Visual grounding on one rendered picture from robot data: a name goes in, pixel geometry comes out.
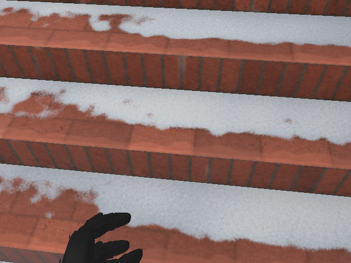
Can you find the robot left hand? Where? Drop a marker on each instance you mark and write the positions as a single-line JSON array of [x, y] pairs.
[[81, 247]]

